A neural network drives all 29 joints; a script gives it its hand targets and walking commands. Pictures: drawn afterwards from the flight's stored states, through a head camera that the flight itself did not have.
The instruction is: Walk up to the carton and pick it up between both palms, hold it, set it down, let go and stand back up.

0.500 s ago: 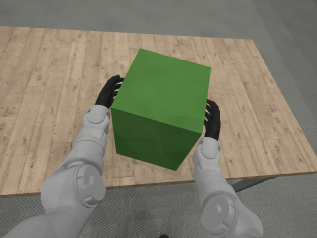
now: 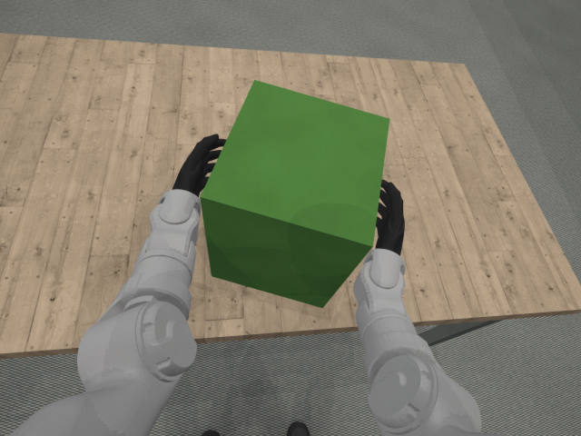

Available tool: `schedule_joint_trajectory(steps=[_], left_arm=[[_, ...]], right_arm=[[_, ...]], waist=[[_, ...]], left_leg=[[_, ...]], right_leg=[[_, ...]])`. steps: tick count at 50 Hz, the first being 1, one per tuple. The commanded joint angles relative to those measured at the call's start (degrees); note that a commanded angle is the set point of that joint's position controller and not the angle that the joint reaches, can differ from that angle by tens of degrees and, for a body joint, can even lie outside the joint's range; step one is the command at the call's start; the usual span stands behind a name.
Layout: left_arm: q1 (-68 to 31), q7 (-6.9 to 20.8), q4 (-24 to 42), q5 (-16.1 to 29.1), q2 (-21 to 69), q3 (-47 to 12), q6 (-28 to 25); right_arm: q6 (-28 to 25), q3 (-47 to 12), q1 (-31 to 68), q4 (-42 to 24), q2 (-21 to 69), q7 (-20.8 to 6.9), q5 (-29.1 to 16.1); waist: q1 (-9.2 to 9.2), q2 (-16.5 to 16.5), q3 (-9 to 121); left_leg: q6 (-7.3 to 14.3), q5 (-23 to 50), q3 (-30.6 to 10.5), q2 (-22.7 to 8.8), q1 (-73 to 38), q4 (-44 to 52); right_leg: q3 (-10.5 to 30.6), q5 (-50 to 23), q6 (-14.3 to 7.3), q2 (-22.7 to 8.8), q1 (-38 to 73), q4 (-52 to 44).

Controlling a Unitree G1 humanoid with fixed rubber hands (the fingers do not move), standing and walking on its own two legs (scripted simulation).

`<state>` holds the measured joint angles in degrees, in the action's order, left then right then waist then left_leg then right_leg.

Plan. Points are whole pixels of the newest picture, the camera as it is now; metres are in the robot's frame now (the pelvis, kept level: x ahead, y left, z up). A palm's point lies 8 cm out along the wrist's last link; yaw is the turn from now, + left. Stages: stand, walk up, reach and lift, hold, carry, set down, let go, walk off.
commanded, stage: set down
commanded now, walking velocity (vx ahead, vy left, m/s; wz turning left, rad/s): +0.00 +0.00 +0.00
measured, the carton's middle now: (291, 205) +0.45 -0.04 -0.01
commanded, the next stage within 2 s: none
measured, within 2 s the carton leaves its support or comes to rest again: neither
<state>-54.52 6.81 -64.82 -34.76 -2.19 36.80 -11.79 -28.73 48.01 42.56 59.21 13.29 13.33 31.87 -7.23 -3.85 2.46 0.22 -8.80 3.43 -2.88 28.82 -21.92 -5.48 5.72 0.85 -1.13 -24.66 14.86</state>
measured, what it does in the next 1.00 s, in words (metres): stands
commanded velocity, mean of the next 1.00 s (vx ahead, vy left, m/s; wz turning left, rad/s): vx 0.00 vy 0.00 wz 0.00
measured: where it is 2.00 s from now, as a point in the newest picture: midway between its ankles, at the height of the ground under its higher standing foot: outside the picture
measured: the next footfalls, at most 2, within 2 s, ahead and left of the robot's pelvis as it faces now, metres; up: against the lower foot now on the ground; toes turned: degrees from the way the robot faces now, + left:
none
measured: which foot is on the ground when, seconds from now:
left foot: down 0.00-1.00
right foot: down 0.00-1.00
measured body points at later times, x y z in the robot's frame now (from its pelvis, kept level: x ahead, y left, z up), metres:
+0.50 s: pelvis +0.00 +0.02 -0.02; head +0.11 +0.04 +0.42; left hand +0.49 +0.10 +0.01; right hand +0.39 -0.19 -0.01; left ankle +0.00 +0.12 -0.74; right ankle +0.00 -0.13 -0.74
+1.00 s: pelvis -0.02 +0.02 -0.02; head +0.04 +0.05 +0.42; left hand +0.49 +0.12 +0.09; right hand +0.39 -0.22 +0.09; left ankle +0.00 +0.12 -0.74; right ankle +0.00 -0.13 -0.74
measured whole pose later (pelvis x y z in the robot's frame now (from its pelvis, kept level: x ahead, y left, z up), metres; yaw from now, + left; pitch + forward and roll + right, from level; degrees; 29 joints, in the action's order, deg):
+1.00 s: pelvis -0.02 +0.02 -0.02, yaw -4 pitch +20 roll -3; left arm -68.8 0.3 -90.5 20.4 -18.9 -13.5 -9.5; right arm -3.4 6.6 58.5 72.7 -6.2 11.9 -14.2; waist -11.4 1.1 14.2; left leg 1.1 -14.6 0.8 -2.0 42.2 -36.8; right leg -1.6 9.2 2.5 -1.0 -39.4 28.8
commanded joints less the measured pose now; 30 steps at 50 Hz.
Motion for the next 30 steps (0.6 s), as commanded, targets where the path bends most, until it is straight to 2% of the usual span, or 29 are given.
schedule_joint_trajectory(steps=[1, 3, 5, 7, 9, 12, 16, 18, 22, 26, 28, 30], left_arm=[[-19.6, 1.2, -2.8, -1.6, 18.4, -8.5, -1.3], [-19.6, -0.6, -1.5, 0.6, 12.7, -9.2, -2.0], [-20.3, -3.1, -1.2, 4.7, 6.3, -11.7, -3.0], [-22.0, -5.8, -2.1, 11.2, -0.1, -15.6, -4.3], [-24.6, -7.6, -3.8, 18.3, -4.4, -19.8, -5.7], [-26.9, -8.3, -8.6, 26.7, -10.2, -24.2, -8.4], [-28.7, -7.5, -14.4, 32.1, -14.2, -27.1, -11.0], [-30.2, -7.6, -15.4, 33.7, -15.0, -28.5, -11.8], [-33.1, -7.9, -17.6, 36.8, -16.4, -32.3, -12.2], [-34.3, -7.9, -21.9, 39.9, -18.1, -35.5, -11.8], [-35.0, -7.9, -24.4, 41.7, -18.1, -38.2, -11.7], [-36.9, -8.0, -24.0, 44.1, -18.6, -40.3, -11.5]], right_arm=[[2.3, -12.3, 16.7, 9.9, 18.1, -7.1, 5.4], [1.7, -12.4, 16.2, 10.2, 12.1, -5.8, 3.0], [0.7, -14.0, 16.8, 10.4, 5.0, -3.8, -1.7], [-0.4, -17.0, 19.1, 10.8, -1.3, -1.5, -8.5], [-0.9, -21.0, 21.2, 10.8, -3.9, 0.3, -15.4], [-1.1, -27.4, 22.4, 9.8, -7.3, 2.0, -23.3], [-1.0, -32.5, 23.8, 10.0, -11.8, 2.5, -29.4], [-1.2, -33.5, 25.1, 10.6, -13.7, 2.4, -31.8], [-0.7, -34.7, 27.3, 12.5, -17.5, 1.8, -35.6], [1.2, -36.4, 28.8, 15.0, -21.3, 0.9, -38.8], [2.5, -36.9, 29.6, 17.2, -23.0, 0.1, -40.1], [3.8, -37.6, 31.4, 15.4, -24.3, -0.6, -41.8]], waist=[[0.65, 8.9, 21.8], [0.3, 9.4, 23.8], [0.06, 10.6, 27.0], [-0.31, 10.8, 31.9], [-1.08, 10.7, 38.4], [-1.55, 9.2, 46.4], [-1.41, 9.1, 49.3], [-1.39, 10.0, 49.3], [-1.74, 12.0, 48.7], [-2.01, 11.9, 46.1], [-2.76, 12.1, 43.7], [-3.02, 12.6, 44.3]], left_leg=[[-2.1, 10.7, 1.5, 1.9, -16.2, 0.0], [-2.4, 12.9, 1.4, 1.9, -16.7, -0.9], [-2.9, 15.0, 1.2, 2.0, -17.4, -2.3], [-3.3, 16.0, 1.1, 2.5, -16.4, -4.5], [-3.6, 17.8, 0.9, 3.0, -14.3, -7.0], [-3.7, 20.4, 0.5, 3.8, -9.9, -10.7], [-4.4, 24.3, 0.2, 3.8, -7.9, -14.2], [-5.3, 26.1, -0.1, 3.5, -8.9, -15.6], [-6.6, 25.8, -0.4, 3.1, -9.8, -17.7], [-6.7, 22.5, -0.7, 2.8, -9.3, -17.9], [-6.8, 20.0, -1.1, 2.5, -9.6, -17.5], [-6.8, 18.0, -1.5, 2.3, -10.2, -17.3]], right_leg=[[-2.2, -8.2, -0.3, 3.3, 6.8, 0.7], [-1.8, -10.4, -0.3, 3.4, 6.7, 1.2], [-1.5, -12.9, -0.3, 3.7, 6.1, 1.9], [-0.5, -16.4, 0.0, 3.7, 5.3, 3.6], [0.8, -22.2, 0.4, 3.6, 6.0, 6.6], [2.4, -30.9, 1.0, 3.1, 8.9, 11.6], [3.0, -38.0, 1.2, 2.9, 9.8, 15.1], [2.6, -36.9, 1.1, 3.4, 7.6, 15.3], [1.7, -30.2, 0.6, 4.4, 2.1, 15.7], [1.0, -22.1, 0.1, 4.9, -2.3, 15.7], [0.4, -16.2, -0.5, 5.0, -6.4, 15.3], [0.0, -12.6, -0.9, 5.1, -8.9, 15.3]])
